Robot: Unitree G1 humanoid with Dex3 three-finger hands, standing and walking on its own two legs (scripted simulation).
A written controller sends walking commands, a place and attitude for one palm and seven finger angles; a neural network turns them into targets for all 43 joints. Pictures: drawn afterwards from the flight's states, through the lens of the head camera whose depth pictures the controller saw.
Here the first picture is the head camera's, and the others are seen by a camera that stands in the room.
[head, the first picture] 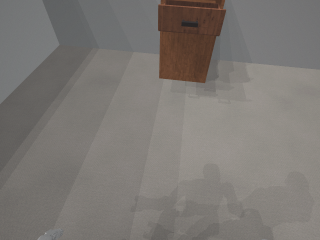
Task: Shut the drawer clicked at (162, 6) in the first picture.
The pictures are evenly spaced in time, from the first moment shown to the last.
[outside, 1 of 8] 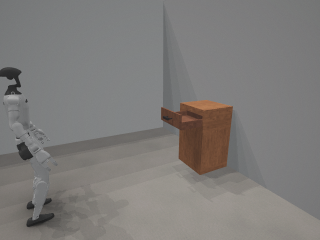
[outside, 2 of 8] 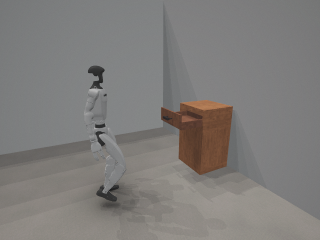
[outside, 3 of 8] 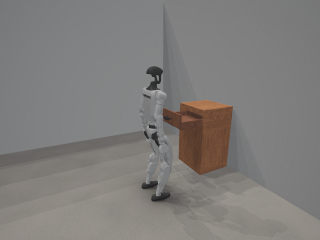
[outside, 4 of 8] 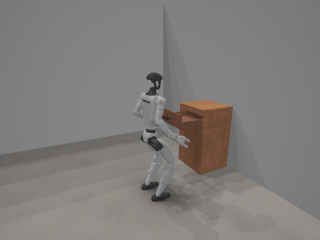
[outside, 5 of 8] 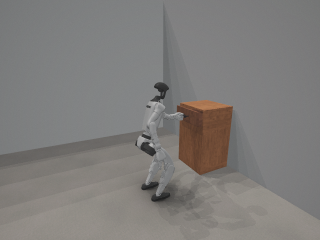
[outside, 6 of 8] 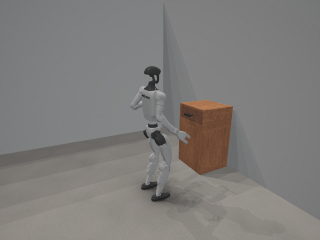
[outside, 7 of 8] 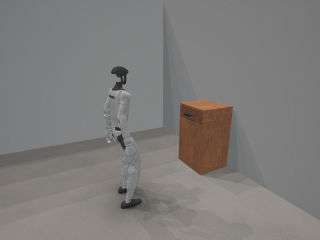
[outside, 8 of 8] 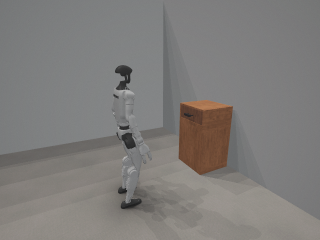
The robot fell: no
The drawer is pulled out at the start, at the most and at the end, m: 0.30 0.30 0.00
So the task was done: yes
